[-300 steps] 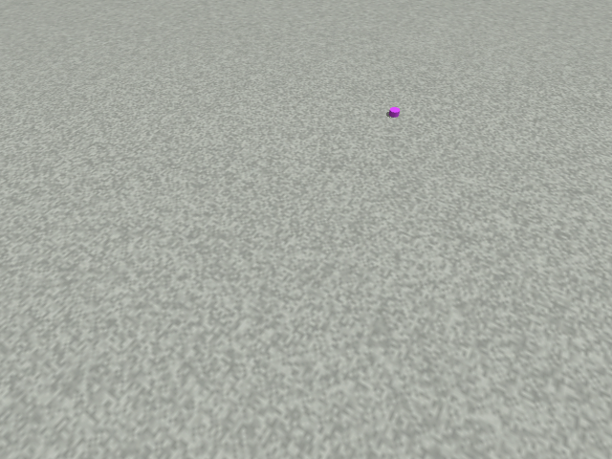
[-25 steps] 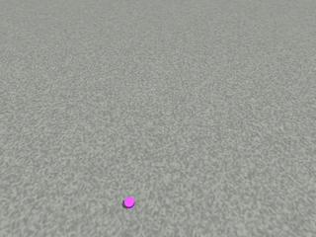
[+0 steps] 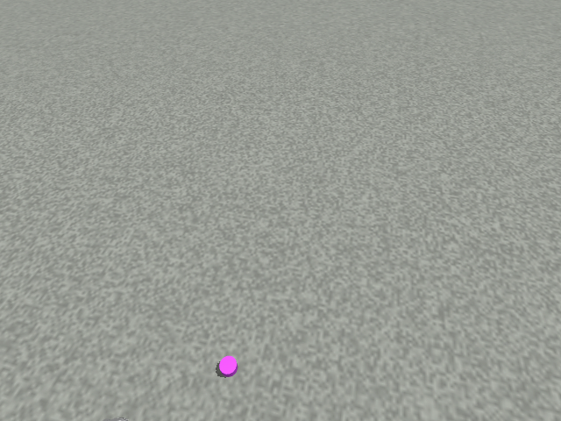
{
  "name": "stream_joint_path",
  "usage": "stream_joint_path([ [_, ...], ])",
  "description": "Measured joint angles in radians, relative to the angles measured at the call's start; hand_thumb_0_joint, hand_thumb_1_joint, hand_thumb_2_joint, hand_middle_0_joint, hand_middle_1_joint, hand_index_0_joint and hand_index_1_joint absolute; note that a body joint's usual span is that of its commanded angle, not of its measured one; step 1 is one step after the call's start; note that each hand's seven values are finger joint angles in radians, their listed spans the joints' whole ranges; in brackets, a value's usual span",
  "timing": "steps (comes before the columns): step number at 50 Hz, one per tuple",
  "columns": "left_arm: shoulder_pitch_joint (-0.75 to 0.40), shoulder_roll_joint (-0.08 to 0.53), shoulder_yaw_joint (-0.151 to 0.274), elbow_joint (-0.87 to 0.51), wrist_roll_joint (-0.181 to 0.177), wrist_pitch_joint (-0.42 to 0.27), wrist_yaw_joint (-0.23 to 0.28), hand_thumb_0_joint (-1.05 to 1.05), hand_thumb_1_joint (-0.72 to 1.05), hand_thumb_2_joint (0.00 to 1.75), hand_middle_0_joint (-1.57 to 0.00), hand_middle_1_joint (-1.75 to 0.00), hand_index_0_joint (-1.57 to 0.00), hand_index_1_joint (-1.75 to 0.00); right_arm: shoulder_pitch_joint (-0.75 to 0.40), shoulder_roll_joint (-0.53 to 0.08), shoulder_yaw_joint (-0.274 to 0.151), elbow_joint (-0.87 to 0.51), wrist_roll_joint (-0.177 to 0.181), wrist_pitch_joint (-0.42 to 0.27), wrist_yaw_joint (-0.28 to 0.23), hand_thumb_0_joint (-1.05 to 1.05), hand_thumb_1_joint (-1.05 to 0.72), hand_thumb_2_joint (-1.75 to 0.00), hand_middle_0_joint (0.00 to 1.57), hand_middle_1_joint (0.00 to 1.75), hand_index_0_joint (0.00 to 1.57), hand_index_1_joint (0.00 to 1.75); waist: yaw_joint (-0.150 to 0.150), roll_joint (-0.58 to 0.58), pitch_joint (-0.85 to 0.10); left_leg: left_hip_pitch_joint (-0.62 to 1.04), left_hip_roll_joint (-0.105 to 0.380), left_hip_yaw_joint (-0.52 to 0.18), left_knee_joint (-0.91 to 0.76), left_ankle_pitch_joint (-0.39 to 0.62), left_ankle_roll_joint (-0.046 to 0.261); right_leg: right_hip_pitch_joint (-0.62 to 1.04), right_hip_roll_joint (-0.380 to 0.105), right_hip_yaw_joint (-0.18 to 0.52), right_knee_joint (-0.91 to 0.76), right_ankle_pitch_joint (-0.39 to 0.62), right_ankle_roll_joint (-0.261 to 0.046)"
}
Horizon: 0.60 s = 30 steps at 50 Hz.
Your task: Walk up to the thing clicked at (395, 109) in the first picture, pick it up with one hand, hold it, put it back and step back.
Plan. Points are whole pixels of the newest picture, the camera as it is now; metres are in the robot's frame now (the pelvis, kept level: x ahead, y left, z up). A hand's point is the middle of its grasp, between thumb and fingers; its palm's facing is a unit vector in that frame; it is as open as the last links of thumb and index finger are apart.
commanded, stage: walk up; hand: left
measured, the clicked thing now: (228, 366) +0.40 +0.23 -0.76
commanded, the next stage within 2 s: none
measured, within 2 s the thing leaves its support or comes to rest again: neither
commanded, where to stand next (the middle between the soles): +0.02 -0.01 m, yaw +0 degrees
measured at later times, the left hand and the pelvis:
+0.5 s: hand out of the picture +0.09 +0.25 -0.15, palm faces -0.02 -0.94 -0.34, open 7.4 cm; pelvis +0.00 +0.00 +0.00, yaw -1 degrees
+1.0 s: hand out of the picture +0.00 +0.25 -0.17, palm faces +0.00 -0.93 -0.37, open 7.4 cm; pelvis -0.09 -0.02 -0.02, yaw -1 degrees
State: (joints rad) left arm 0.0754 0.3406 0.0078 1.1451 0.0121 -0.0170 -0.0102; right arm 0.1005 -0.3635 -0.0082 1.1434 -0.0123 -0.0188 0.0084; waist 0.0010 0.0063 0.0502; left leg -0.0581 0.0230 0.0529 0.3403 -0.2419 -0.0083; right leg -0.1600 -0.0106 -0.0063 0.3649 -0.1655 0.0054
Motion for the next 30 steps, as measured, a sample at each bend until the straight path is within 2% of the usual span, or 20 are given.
stream_joint_path([
  [27,0.013,-0.004,0.006,-0.018,0.002,0.007,0.0,0.01,0.91,0.9,-0.21,-0.3,-0.2,-0.3,0.017,0.01,-0.002,-0.018,-0.002,-0.003,-0.002,0.01,-0.91,-0.9,0.21,0.3,0.21,0.3,0.001,0.0,-0.006,0.015,-0.002,0.016,-0.009,0.001,0.002,0.001,0.001,0.016,0.007,-0.001,0.001],
  [30,-0.004,0.004,0.02,-0.042,-0.009,0.024,0.002,0.01,0.91,0.89,-0.21,-0.3,-0.2,-0.3,-0.004,0.01,-0.005,-0.032,0.013,0.011,-0.008,0.01,-0.91,-0.9,0.21,0.3,0.21,0.3,0.0,-0.006,0.021,-0.026,-0.002,0.011,0.031,-0.004,0.001,-0.032,-0.001,0.012,0.036,-0.002,-0.001],
])
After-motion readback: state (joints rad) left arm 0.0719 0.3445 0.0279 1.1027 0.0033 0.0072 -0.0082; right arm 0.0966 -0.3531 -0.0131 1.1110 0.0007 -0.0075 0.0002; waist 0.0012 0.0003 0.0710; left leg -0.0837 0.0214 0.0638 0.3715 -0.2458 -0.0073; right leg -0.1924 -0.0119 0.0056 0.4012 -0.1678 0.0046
